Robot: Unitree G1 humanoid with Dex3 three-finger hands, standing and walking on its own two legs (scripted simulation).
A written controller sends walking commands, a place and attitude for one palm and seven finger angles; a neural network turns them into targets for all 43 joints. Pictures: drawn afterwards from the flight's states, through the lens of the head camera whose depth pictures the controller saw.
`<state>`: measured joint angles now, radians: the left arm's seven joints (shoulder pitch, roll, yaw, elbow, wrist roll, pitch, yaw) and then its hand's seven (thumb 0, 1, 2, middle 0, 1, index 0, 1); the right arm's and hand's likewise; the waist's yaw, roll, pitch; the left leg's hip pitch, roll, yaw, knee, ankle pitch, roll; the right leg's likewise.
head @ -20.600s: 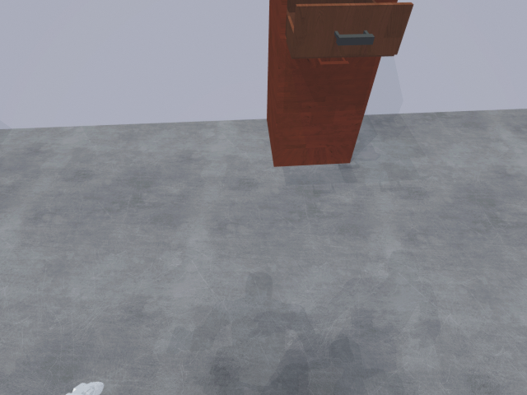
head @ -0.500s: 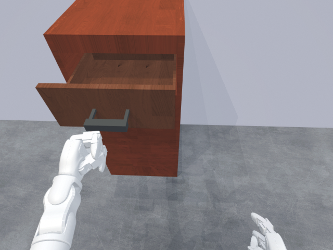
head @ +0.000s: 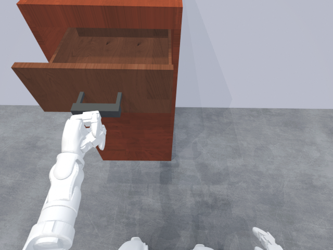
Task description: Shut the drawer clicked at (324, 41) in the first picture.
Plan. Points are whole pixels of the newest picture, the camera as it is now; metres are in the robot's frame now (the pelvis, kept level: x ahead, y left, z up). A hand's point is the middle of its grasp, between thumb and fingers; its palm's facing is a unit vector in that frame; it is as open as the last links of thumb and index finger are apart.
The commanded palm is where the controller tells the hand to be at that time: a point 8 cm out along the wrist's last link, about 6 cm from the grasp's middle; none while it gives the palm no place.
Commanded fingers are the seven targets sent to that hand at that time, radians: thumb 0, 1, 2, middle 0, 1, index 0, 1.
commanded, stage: bring the fist close to the handle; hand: left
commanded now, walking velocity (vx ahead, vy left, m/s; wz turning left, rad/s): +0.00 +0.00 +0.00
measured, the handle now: (98, 103) +0.46 +0.19 +0.07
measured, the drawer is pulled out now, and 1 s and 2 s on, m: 0.17 0.15 0.02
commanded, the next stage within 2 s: push the drawer shut in 0.34 s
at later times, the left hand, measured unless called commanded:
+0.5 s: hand (102, 135) +0.37 +0.17 +0.06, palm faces +0.01 -1.00 -0.02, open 3.2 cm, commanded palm +0.35 +0.22 +0.07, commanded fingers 0.00 0.90 0.90 -1.40 -1.60 -1.40 -1.60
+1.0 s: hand (103, 121) +0.41 +0.17 +0.06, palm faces +0.02 -1.00 -0.03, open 2.9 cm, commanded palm +0.40 +0.22 +0.07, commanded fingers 0.00 0.90 0.90 -1.40 -1.60 -1.40 -1.60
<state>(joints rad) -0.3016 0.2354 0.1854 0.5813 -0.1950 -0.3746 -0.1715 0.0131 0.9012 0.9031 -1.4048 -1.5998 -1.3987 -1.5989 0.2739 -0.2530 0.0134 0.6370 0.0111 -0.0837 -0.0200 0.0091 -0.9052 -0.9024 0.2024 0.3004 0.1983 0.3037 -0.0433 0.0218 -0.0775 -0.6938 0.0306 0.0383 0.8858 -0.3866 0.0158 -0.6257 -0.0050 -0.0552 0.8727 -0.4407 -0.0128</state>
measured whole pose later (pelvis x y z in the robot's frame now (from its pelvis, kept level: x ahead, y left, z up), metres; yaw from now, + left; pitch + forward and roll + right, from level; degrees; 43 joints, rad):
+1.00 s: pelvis -0.01 -0.01 -0.01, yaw +1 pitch +13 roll -2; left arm -0.59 0.30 0.22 0.92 -0.17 -0.43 -0.18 -0.03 0.80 0.96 -1.41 -1.60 -1.40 -1.60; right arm 0.29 -0.25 0.02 0.68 0.02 -0.03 -0.03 0.01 -0.91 -0.90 0.20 0.30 0.20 0.30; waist -0.06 0.03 -0.08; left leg -0.80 0.03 0.00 0.95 -0.38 0.01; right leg -0.71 0.00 -0.09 0.93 -0.44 -0.02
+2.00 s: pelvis -0.01 +0.01 -0.03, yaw -1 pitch +23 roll -4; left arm -1.08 0.54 0.38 1.31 -0.04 -0.38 -0.16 0.02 0.80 0.96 -1.40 -1.60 -1.40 -1.60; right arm 0.41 -0.27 0.05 0.67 -0.04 0.01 0.00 0.00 -0.91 -0.90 0.20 0.30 0.20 0.30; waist -0.21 0.05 -0.09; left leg -1.04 0.06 0.00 1.06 -0.41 0.03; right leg -0.94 0.02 -0.08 0.99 -0.44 -0.01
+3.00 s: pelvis -0.03 +0.02 -0.04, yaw -1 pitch +26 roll -6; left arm -1.23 0.63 0.36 1.35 -0.01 -0.30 -0.14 0.02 0.74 0.96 -1.40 -1.60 -1.40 -1.60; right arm 0.45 -0.28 0.08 0.65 -0.06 0.00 0.01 0.00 -0.91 -0.90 0.20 0.30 0.20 0.30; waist -0.26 0.05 -0.08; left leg -1.16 0.05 -0.02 1.10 -0.40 0.04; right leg -1.04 0.02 -0.10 1.01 -0.43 0.00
